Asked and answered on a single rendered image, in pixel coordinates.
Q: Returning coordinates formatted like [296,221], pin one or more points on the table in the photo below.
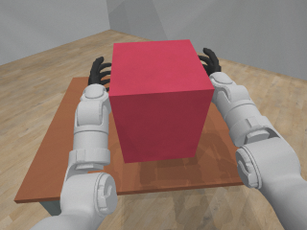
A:
[214,164]

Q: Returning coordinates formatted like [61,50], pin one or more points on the right robot forearm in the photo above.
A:
[245,123]

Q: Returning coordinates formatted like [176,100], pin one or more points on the left robot upper arm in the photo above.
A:
[86,199]

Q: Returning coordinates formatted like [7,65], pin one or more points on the carton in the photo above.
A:
[159,93]

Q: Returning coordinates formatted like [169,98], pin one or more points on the right robot upper arm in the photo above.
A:
[270,166]

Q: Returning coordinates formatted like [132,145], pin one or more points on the right robot hand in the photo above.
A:
[212,62]

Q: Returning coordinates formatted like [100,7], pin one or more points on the left robot hand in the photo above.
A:
[95,75]

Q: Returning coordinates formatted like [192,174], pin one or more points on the left robot forearm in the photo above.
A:
[91,129]

